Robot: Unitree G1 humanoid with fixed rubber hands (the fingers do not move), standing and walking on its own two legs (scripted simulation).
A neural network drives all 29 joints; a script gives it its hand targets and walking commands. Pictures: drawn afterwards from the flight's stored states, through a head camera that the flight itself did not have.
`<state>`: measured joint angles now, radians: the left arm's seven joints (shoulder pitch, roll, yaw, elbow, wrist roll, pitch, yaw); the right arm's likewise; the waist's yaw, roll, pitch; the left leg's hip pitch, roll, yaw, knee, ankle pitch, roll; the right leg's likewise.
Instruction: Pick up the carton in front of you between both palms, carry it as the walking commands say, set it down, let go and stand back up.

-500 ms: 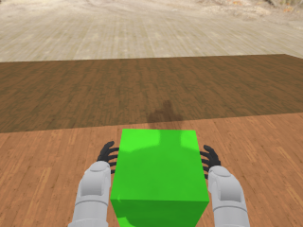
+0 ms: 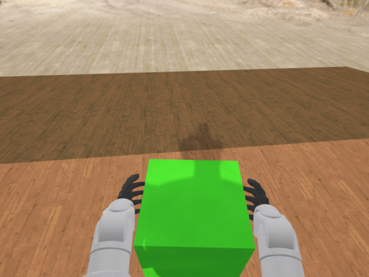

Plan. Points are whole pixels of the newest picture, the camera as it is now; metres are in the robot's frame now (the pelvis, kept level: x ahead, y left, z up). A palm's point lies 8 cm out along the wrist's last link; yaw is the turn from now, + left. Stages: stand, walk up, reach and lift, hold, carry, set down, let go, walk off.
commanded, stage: hold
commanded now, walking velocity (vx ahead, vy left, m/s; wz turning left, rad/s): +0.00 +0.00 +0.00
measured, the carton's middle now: (192, 225) +0.29 +0.00 -0.02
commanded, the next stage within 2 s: carry in 0.26 s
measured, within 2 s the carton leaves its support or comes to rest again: neither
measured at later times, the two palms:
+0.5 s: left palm (126, 191) +0.32 +0.15 +0.06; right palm (258, 196) +0.31 -0.15 +0.06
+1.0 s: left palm (142, 125) +0.55 +0.16 +0.08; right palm (242, 133) +0.52 -0.14 +0.08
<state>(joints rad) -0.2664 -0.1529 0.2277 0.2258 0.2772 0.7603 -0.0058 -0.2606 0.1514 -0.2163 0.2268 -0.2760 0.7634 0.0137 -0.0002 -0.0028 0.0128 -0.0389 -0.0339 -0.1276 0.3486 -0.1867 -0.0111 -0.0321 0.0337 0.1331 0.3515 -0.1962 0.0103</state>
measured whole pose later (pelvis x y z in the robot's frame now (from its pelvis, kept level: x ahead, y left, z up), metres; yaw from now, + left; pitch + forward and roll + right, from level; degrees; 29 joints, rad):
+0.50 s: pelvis +0.03 +0.00 -0.01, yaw +0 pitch +2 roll +0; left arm -0.20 -0.14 0.14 -0.02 0.18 0.90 0.05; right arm -0.18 0.13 -0.15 -0.03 -0.17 0.91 -0.04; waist 0.00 0.00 -0.16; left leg -0.28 0.02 -0.01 0.57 -0.35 -0.01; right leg -0.26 -0.01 0.04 0.55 -0.33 0.02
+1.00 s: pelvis +0.27 +0.02 +0.00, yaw -3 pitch +6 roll -1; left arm -0.18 -0.13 0.13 -0.36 0.09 1.23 0.10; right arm -0.16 0.13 -0.10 -0.36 -0.10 1.23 -0.10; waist -0.01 0.01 -0.10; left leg -0.20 0.01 0.19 0.39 -0.29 0.06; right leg -0.48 -0.06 -0.09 1.05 -0.37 -0.01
